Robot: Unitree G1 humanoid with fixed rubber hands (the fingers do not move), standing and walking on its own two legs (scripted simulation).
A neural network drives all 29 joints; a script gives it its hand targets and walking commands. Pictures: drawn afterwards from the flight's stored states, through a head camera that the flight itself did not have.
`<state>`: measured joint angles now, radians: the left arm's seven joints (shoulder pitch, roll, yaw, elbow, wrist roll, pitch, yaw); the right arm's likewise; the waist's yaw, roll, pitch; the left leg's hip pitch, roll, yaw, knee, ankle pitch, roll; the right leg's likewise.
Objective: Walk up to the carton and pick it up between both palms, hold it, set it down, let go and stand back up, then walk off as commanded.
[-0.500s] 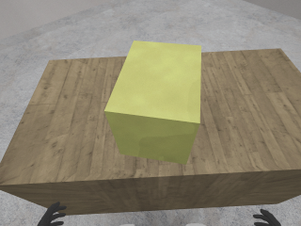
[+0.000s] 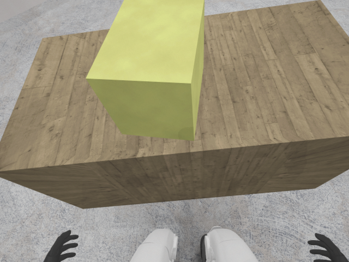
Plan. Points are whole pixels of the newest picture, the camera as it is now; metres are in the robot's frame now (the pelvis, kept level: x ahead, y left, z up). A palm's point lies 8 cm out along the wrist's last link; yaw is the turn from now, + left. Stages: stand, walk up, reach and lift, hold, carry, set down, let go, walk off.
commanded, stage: walk off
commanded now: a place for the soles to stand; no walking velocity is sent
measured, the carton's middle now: (160, 71) +0.60 +0.06 +0.01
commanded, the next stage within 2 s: stand in 1.40 s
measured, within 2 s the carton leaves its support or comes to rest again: neither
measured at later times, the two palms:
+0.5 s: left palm out of the picture -0.05 +0.39 -0.12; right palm out of the picture -0.12 -0.23 -0.10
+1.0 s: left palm out of the picture -0.12 +0.39 -0.06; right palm out of the picture -0.18 -0.25 -0.11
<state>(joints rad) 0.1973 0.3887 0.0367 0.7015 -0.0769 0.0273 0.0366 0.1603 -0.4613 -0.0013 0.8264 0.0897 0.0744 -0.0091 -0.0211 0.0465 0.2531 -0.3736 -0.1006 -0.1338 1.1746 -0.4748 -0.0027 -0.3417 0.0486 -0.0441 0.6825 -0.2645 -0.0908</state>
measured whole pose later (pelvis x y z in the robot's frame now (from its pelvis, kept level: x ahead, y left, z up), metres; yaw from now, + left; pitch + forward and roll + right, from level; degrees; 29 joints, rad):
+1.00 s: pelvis -0.24 +0.07 +0.00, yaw -4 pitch -4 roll +0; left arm 0.26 0.41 0.07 0.74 -0.08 -0.02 0.03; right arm 0.22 -0.44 -0.02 0.82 0.09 0.06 0.00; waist -0.02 0.06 0.09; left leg -0.35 -0.07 -0.13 0.83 -0.40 0.08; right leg -0.21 0.05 0.11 0.69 -0.40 -0.01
